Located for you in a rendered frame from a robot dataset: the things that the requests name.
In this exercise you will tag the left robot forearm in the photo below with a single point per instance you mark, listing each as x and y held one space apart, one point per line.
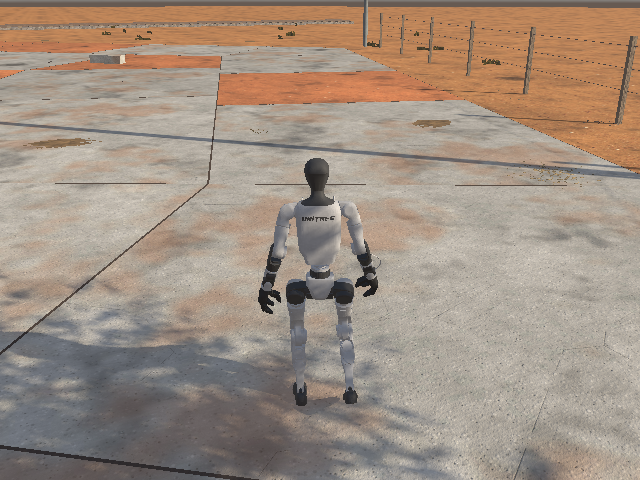
271 271

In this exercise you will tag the robot left upper arm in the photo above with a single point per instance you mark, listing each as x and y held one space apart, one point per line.
287 212

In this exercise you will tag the robot right thigh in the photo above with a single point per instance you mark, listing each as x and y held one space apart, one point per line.
343 295

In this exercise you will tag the robot right upper arm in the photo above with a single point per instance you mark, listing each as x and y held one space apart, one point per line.
350 211

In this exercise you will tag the right robot forearm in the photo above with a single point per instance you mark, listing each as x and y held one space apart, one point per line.
366 263

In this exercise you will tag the humanoid robot head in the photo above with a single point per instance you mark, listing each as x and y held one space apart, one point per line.
317 172

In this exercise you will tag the right robot hand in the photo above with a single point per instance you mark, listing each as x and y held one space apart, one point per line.
363 281

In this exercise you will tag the left robot hand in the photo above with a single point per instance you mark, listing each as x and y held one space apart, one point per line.
264 300

